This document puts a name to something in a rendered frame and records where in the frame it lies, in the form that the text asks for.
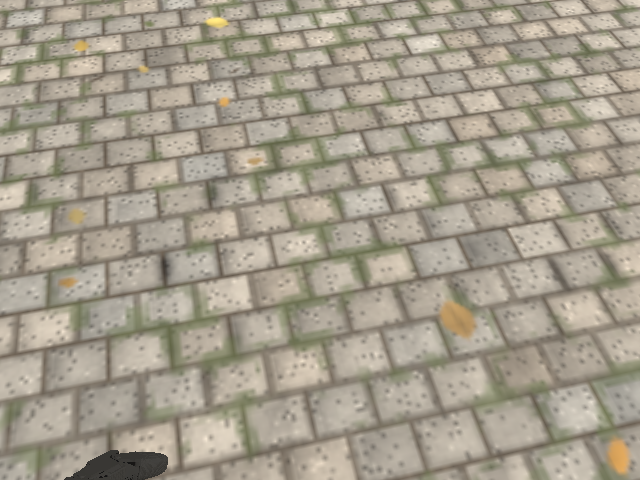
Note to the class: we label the robot left hand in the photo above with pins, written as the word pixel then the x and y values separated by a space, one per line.
pixel 124 466

